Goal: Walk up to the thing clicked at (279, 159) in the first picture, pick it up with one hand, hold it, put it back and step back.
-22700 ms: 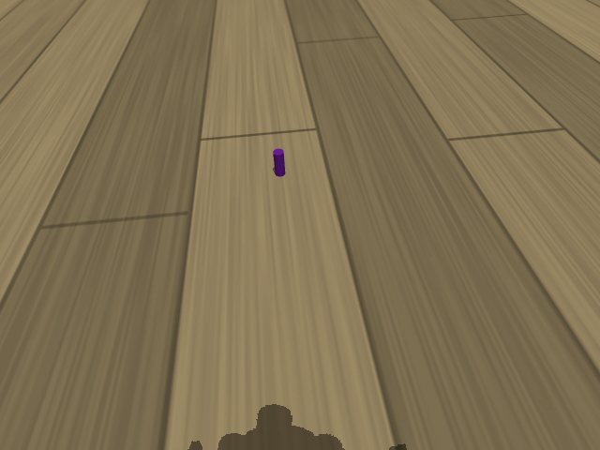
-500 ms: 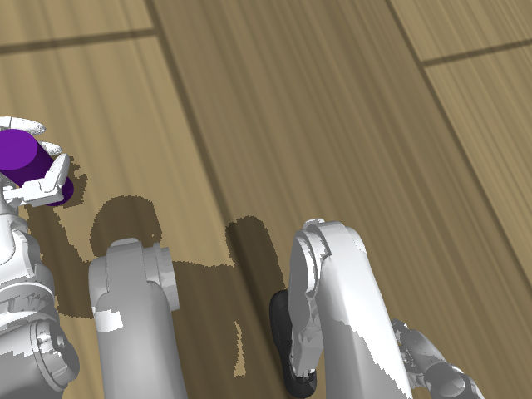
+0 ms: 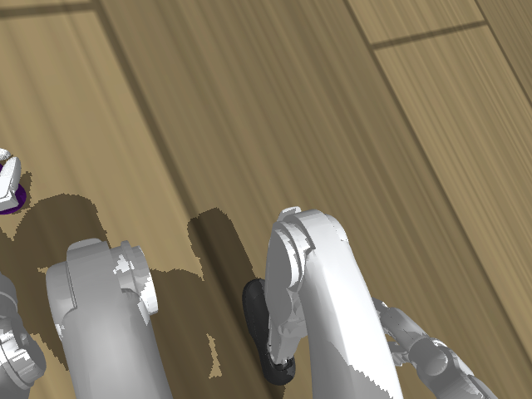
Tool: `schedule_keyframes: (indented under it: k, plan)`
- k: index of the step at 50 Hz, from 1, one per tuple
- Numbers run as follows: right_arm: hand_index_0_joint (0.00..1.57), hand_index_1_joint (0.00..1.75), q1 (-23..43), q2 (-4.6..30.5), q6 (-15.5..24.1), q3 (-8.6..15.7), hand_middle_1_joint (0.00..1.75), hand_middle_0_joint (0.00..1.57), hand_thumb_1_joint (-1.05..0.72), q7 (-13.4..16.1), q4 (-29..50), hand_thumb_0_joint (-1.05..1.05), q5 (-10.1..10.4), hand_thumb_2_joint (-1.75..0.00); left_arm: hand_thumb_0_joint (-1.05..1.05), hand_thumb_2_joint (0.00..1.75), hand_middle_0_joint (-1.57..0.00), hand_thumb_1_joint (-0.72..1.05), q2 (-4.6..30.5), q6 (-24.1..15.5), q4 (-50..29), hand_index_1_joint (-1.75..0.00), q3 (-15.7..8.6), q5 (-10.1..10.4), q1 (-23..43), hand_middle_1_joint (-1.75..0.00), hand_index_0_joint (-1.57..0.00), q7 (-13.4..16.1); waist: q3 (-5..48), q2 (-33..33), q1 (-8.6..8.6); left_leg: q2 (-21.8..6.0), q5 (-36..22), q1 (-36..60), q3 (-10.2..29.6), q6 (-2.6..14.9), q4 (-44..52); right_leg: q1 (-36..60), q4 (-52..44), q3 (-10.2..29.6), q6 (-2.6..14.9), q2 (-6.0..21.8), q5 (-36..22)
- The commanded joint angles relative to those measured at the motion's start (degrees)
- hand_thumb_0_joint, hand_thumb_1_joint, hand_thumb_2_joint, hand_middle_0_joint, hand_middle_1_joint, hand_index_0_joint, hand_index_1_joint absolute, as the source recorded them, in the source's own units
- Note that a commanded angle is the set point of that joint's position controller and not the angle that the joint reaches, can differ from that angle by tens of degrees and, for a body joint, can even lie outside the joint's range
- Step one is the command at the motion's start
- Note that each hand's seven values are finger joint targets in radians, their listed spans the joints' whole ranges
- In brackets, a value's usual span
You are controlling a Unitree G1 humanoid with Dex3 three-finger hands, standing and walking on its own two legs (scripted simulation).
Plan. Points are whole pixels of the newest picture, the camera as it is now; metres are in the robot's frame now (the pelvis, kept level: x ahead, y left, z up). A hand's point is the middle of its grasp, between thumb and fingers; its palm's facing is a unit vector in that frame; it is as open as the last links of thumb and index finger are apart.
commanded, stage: lower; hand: left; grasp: from the side
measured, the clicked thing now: out of the picture +0.42 +0.32 -0.15
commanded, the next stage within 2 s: loosen in 1.06 s
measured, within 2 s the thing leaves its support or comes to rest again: rests again in 1.36 s
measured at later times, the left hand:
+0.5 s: hand out of the picture +0.44 +0.31 -0.16, palm faces +0.41 -0.91 +0.00, open 7.3 cm
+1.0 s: hand (3, 175) +0.44 +0.31 -0.18, palm faces +0.42 -0.91 +0.00, open 7.3 cm
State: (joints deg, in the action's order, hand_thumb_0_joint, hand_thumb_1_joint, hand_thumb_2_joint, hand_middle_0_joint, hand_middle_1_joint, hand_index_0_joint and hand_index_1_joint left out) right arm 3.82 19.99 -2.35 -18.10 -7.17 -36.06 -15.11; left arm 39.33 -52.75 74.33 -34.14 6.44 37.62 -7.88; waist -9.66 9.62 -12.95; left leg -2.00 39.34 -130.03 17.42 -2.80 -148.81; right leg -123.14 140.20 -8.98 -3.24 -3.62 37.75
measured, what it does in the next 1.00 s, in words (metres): stands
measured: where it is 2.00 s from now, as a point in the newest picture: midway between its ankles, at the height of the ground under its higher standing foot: (207, 373)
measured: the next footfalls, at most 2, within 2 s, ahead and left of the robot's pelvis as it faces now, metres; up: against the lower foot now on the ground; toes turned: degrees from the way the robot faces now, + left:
none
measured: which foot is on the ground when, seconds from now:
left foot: down 0.00-1.00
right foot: down 0.00-1.00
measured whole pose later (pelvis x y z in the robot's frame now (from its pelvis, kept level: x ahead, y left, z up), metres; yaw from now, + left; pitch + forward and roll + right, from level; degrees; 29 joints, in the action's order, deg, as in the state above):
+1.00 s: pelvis -0.01 +0.02 -0.01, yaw -4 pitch +12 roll -17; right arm 10.0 21.7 -3.0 -30.1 -7.3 -30.7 -21.3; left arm 51.1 -62.0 85.0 -34.3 4.9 38.3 -0.1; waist -18.0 16.7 -15.1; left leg -2.2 40.5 -127.2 23.8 -1.6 -153.0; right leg -118.0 138.7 -13.5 -4.6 -6.2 36.1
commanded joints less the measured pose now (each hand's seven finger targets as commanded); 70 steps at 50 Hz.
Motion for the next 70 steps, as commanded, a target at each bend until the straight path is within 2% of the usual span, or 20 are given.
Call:
schedule_keyframes:
  k: [1,4,5,12,13,15,16,19,24,27,32,36,41,52,58,59,62,66,69,70]
  plan:
    - [0.20,0.30,-3.3,18.1,0.2,3.8,0.30,0.20,-0.92,0.8,2.2,0.00,-1.0,-0.90,0.00,1.14,-1.24,0.36,15.5,-6.2,-8.2,-1.29,-1.5,0.4,15.0,-1.31,-1.27,0.6,34.1,-24.9,-3.09,-2.1,-5.3,23.3,-6.6,1.66,15.9,17.8,-11.8,-6.4,4.19,-1.5,-9.3]
    - [0.20,0.30,-2.2,18.6,0.1,2.8,0.30,0.20,-0.92,0.9,2.6,0.00,-1.8,-0.91,0.00,1.15,-1.23,0.37,15.8,-7.1,-6.6,-1.29,-1.4,0.1,14.2,-1.31,-1.25,1.1,32.7,-25.3,-3.34,-2.3,-6.4,24.0,-6.2,1.46,15.5,18.2,-11.4,-6.8,4.05,-1.5,-10.4]
    - [0.20,0.30,-1.6,18.9,0.1,2.4,0.30,0.20,-0.92,0.8,2.8,0.00,-2.0,-0.90,0.00,1.15,-1.23,0.38,16.6,-7.4,-6.3,-1.30,-1.2,-0.2,14.6,-1.32,-1.26,1.2,31.8,-26.0,-4.01,-2.4,-5.7,24.1,-5.7,1.37,15.8,17.5,-11.2,-7.2,4.10,-1.5,-9.7]
    - [0.20,0.30,-1.1,19.9,-0.3,0.3,0.30,0.20,-0.92,0.8,3.3,0.00,-3.2,-0.90,0.00,1.16,-1.21,0.37,17.1,-8.6,-2.8,-1.29,-1.2,0.3,11.5,-1.30,-1.23,2.0,31.4,-25.5,-4.82,-2.7,-8.9,25.3,-4.6,1.21,14.6,20.3,-10.9,-8.2,3.67,-1.9,-13.2]
    - [0.20,0.30,-0.3,20.0,-0.2,-0.1,0.30,0.20,-0.92,0.9,3.5,0.00,-3.3,-0.90,0.00,1.15,-1.20,0.35,18.4,-9.0,-3.8,-1.28,-1.0,0.2,13.0,-1.30,-1.22,2.2,30.9,-25.0,-4.93,-2.7,-7.9,24.1,-4.5,1.44,14.2,20.3,-11.2,-8.2,3.59,-2.0,-12.5]
    - [0.20,0.30,-0.3,20.3,-0.3,-0.5,0.30,0.20,-0.91,0.9,3.5,0.00,-3.6,-0.90,0.00,1.17,-1.21,0.35,17.9,-9.3,-2.0,-1.30,-0.9,0.1,12.7,-1.32,-1.24,2.7,29.6,-24.9,-5.89,-2.7,-7.3,24.1,-4.0,1.42,14.4,20.2,-11.1,-8.7,3.46,-2.0,-12.2]
    - [0.20,0.30,0.3,20.4,-0.3,-0.8,0.30,0.20,-0.91,0.9,3.8,0.00,-3.8,-0.90,0.00,1.17,-1.20,0.35,19.0,-9.6,-2.6,-1.29,-1.2,0.0,13.0,-1.30,-1.23,3.2,29.5,-25.2,-5.40,-2.8,-7.2,24.3,-3.9,1.29,14.5,20.0,-11.1,-8.8,3.55,-2.1,-11.9]
    - [0.20,0.30,0.8,20.8,-0.5,-1.4,0.30,0.20,-0.91,0.9,4.1,0.00,-4.2,-0.90,0.00,1.17,-1.20,0.37,19.5,-10.3,-1.7,-1.29,-1.2,-0.1,12.6,-1.31,-1.22,3.7,28.9,-25.6,-5.99,-3.1,-7.9,25.2,-3.3,1.13,14.4,20.1,-10.7,-9.3,3.45,-2.2,-12.5]
    - [0.20,0.30,2.2,21.2,-0.9,-2.6,0.30,0.20,-0.91,0.8,4.8,0.00,-4.6,-0.90,0.00,1.17,-1.20,0.37,21.2,-11.4,0.0,-1.29,-1.1,-0.6,13.6,-1.30,-1.23,4.9,26.0,-25.4,-7.00,-3.2,-4.4,23.3,-2.5,1.31,14.8,19.2,-11.0,-10.3,3.32,-2.5,-9.9]
    - [0.20,0.30,2.1,21.3,-0.7,-3.2,0.30,0.20,-0.91,0.8,4.9,0.00,-5.0,-0.90,0.00,1.17,-1.18,0.36,22.1,-11.9,0.5,-1.27,-1.5,-0.5,12.5,-1.29,-1.20,5.3,27.5,-25.8,-6.73,-3.2,-6.0,24.4,-2.5,1.33,14.1,20.8,-11.1,-10.3,3.28,-2.8,-11.5]
    - [0.20,0.30,3.2,21.7,-0.8,-3.7,0.30,0.20,-0.91,0.9,5.4,0.00,-5.3,-0.90,0.00,1.19,-1.21,0.37,21.2,-12.2,1.5,-1.30,-0.3,-0.6,12.8,-1.31,-1.23,5.9,24.9,-25.4,-7.89,-3.6,-5.1,24.2,-1.6,1.25,14.5,19.5,-11.0,-11.1,3.14,-3.0,-11.0]
    - [0.20,0.30,3.3,22.1,-0.9,-4.0,0.30,0.20,-0.90,0.8,5.4,0.00,-5.5,-0.90,0.00,1.19,-1.19,0.42,22.0,-12.8,2.0,-1.29,-0.7,-1.0,11.5,-1.30,-1.22,6.4,24.5,-26.4,-7.57,-3.8,-6.9,25.5,-0.7,0.88,14.9,19.5,-10.2,-11.6,3.17,-3.1,-12.4]
    - [0.20,0.30,3.5,22.1,-1.1,-4.7,0.30,0.20,-0.90,0.7,5.5,0.00,-6.0,-0.90,0.00,1.21,-1.21,0.41,22.5,-13.4,1.8,-1.30,-0.6,-1.2,12.6,-1.32,-1.23,7.4,24.8,-27.3,-8.35,-4.1,-8.0,26.7,-0.2,0.68,14.7,20.4,-10.1,-12.0,3.08,-3.2,-13.4]
    - [0.20,0.30,4.7,22.1,-1.3,-5.4,0.30,0.20,-0.90,0.9,6.2,0.00,-6.3,-0.90,0.00,1.21,-1.20,0.39,23.7,-13.8,3.3,-1.29,-0.6,-1.1,11.6,-1.30,-1.22,8.0,22.8,-25.2,-8.22,-4.2,-4.7,24.1,-0.3,1.37,14.1,20.1,-11.3,-12.2,3.06,-3.9,-11.0]
    - [0.20,0.30,5.5,22.3,-1.1,-5.6,0.30,0.20,-0.90,1.1,6.3,0.00,-6.6,-0.90,0.00,1.21,-1.21,0.41,23.6,-14.1,3.6,-1.29,-0.2,-1.4,11.4,-1.30,-1.23,8.3,22.4,-25.8,-8.50,-4.4,-6.7,25.4,0.3,1.10,14.0,20.1,-10.8,-12.5,2.99,-3.9,-12.6]
    - [0.20,0.30,5.2,22.3,-1.1,-5.5,0.30,0.20,-0.90,1.1,6.3,0.00,-6.6,-0.90,0.00,1.13,-1.25,0.36,23.3,-14.1,3.6,-1.27,-0.3,-1.4,11.1,-1.28,-1.27,8.4,22.7,-25.8,-8.47,-4.5,-7.1,25.9,0.3,1.10,14.1,20.5,-10.8,-12.4,3.04,-4.0,-12.9]
    - [0.20,0.30,5.7,22.5,-1.0,-5.7,0.30,0.20,-0.91,1.0,6.8,0.00,-6.5,-0.89,0.00,0.89,-1.11,0.24,24.1,-14.5,3.1,-1.03,-0.7,-1.1,11.7,-1.05,-1.13,8.5,21.9,-26.3,-8.32,-4.6,-4.9,25.1,0.6,1.03,14.7,19.9,-10.8,-12.8,3.09,-4.0,-11.1]
    - [0.20,0.30,5.8,22.4,-0.9,-5.7,0.30,0.20,-0.92,1.1,7.0,0.00,-6.7,-0.89,0.00,0.63,-0.96,0.03,23.4,-14.8,2.9,-0.83,-0.1,-1.1,12.1,-0.86,-0.98,8.4,22.2,-26.1,-8.48,-4.6,-4.9,25.4,0.5,1.13,14.4,20.3,-11.1,-12.7,3.00,-4.2,-11.4]
    - [0.20,0.30,5.6,22.3,-1.1,-6.0,0.30,0.20,-0.92,1.1,7.1,0.00,-6.8,-0.90,0.00,0.51,-0.73,-0.18,23.8,-14.5,3.4,-0.64,-0.3,-1.2,11.3,-0.65,-0.74,8.5,22.3,-25.8,-8.23,-4.6,-6.1,25.2,0.5,1.15,14.3,20.6,-11.0,-12.7,3.13,-4.2,-12.0]
    - [0.20,0.30,6.1,22.1,-1.0,-5.9,0.30,0.20,-0.92,1.2,7.4,0.00,-6.7,-0.90,0.00,0.46,-0.68,-0.19,22.3,-14.4,3.0,-0.59,0.8,-1.2,12.1,-0.60,-0.69,8.2,21.9,-25.7,-8.49,-4.6,-6.0,25.4,0.6,1.11,14.4,20.3,-11.1,-12.8,3.06,-4.2,-12.1]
